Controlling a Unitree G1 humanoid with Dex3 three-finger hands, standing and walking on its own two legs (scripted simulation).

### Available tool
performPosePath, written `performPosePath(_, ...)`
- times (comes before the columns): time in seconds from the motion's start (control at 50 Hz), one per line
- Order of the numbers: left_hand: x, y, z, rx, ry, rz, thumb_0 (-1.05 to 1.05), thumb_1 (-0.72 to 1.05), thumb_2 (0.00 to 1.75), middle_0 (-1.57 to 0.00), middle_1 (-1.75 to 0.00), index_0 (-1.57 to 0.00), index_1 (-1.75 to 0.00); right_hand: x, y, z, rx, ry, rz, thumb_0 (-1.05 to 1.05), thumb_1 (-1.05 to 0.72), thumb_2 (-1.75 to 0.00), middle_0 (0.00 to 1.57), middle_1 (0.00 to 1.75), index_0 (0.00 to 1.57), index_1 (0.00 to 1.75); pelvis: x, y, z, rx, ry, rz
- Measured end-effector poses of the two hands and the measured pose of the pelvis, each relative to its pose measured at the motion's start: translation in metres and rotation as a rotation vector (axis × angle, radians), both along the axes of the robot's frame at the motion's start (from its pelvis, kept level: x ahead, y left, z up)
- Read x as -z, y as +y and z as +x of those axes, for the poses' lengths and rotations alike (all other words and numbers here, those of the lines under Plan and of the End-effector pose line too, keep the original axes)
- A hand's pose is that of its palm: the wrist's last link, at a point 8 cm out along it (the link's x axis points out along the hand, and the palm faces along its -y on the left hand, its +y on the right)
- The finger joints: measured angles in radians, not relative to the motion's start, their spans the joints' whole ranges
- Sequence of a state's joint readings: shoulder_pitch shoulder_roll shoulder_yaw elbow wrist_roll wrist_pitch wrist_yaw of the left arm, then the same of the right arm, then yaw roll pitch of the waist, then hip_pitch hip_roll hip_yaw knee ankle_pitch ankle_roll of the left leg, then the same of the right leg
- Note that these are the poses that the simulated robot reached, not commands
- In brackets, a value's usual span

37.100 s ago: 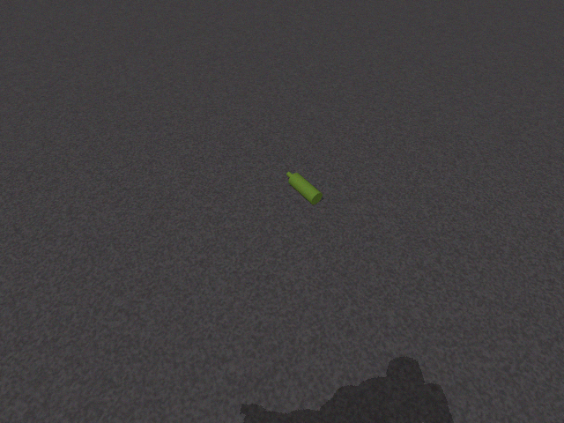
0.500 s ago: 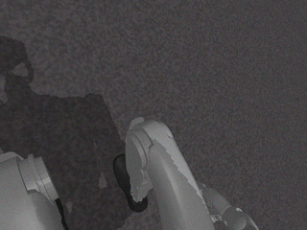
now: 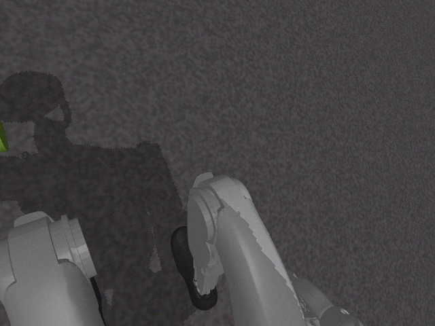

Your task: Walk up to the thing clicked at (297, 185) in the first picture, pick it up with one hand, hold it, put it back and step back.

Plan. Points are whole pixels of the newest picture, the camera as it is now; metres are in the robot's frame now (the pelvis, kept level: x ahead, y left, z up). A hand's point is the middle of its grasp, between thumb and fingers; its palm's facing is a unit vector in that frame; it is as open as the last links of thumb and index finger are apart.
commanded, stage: withdraw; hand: left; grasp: from above
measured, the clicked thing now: out of the picture +0.44 +0.39 -0.27
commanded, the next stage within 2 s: home in 0.70 s
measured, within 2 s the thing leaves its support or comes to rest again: neither
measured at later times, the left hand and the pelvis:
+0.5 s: hand out of the picture +0.42 +0.38 -0.08, palm faces -0.49 -0.14 -0.86, open 14.1 cm; pelvis -0.01 -0.01 +0.06, yaw +6 degrees
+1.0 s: hand out of the picture +0.43 +0.37 -0.06, palm faces -0.37 -0.13 -0.92, open 13.2 cm; pelvis -0.01 +0.00 +0.06, yaw +6 degrees
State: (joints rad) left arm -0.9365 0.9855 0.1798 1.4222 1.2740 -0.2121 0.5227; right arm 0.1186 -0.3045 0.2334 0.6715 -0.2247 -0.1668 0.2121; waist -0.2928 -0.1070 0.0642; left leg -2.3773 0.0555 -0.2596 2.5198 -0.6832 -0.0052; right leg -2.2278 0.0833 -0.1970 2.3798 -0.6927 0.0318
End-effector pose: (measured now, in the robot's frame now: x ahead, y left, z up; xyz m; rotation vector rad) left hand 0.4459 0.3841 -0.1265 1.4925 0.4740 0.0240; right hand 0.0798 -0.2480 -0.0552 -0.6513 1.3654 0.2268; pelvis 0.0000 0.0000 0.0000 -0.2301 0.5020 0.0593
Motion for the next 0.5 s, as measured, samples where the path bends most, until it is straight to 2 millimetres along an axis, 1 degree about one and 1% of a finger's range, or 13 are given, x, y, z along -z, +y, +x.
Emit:
performPosePath(0.08, -0.041, 0.009, -0.001, -0.036, -0.007, 0.046, 0.00, -0.50, 0.97, -0.07, -0.99, -0.08, -0.98, 0.004, -0.001, 0.009, 0.054, -0.028, 0.042, 0.01, -0.89, -0.90, 0.21, 0.30, 0.20, 0.30, -0.008, 0.000, 0.003, -0.012, 0.038, 0.010)
performPosePath(0.14, -0.073, 0.014, -0.005, -0.062, 0.034, 0.067, 0.00, -0.51, 0.98, -0.07, -0.99, -0.08, -0.98, 0.005, 0.001, 0.019, 0.092, -0.055, 0.079, 0.01, -0.89, -0.90, 0.21, 0.30, 0.20, 0.29, -0.020, 0.000, 0.002, -0.025, 0.055, 0.023)
performPosePath(0.2, -0.101, 0.015, -0.011, -0.079, 0.097, 0.061, 0.00, -0.51, 0.98, -0.07, -0.99, -0.07, -0.98, 0.001, 0.003, 0.028, 0.121, -0.078, 0.107, 0.01, -0.89, -0.90, 0.21, 0.30, 0.20, 0.29, -0.035, -0.001, -0.001, -0.037, 0.063, 0.040)
performPosePath(0.26, -0.121, 0.011, -0.017, -0.075, 0.165, 0.029, 0.00, -0.51, 0.99, -0.07, -0.99, -0.07, -0.98, -0.008, 0.003, 0.033, 0.135, -0.094, 0.113, 0.01, -0.89, -0.90, 0.21, 0.30, 0.20, 0.29, -0.049, -0.002, -0.004, -0.047, 0.068, 0.053)
performPosePath(0.32, -0.129, 0.005, -0.019, -0.051, 0.219, -0.006, 0.00, -0.50, 0.99, -0.07, -0.99, -0.07, -0.99, -0.018, -0.001, 0.033, 0.141, -0.101, 0.091, 0.01, -0.89, -0.90, 0.21, 0.30, 0.20, 0.29, -0.060, -0.003, -0.007, -0.054, 0.068, 0.061)
performPosePath(0.38, -0.128, -0.001, -0.019, -0.015, 0.242, -0.040, 0.00, -0.50, 0.99, -0.07, -0.99, -0.07, -0.99, -0.027, -0.007, 0.028, 0.142, -0.097, 0.050, 0.01, -0.89, -0.90, 0.21, 0.30, 0.20, 0.29, -0.064, -0.004, -0.010, -0.058, 0.065, 0.063)
performPosePath(0.44, -0.119, -0.004, -0.020, 0.022, 0.243, -0.068, 0.00, -0.50, 1.00, -0.08, -1.00, -0.07, -0.99, -0.033, -0.015, 0.019, 0.141, -0.077, 0.002, 0.01, -0.89, -0.90, 0.21, 0.30, 0.20, 0.29, -0.062, -0.005, -0.013, -0.060, 0.061, 0.061)
performPosePath(0.5, -0.105, -0.005, -0.021, 0.058, 0.234, -0.068, 0.00, -0.50, 1.00, -0.08, -1.00, -0.07, -1.00, -0.033, -0.022, 0.008, 0.141, -0.046, -0.044, 0.01, -0.89, -0.90, 0.21, 0.30, 0.20, 0.29, -0.056, -0.006, -0.014, -0.061, 0.057, 0.058)
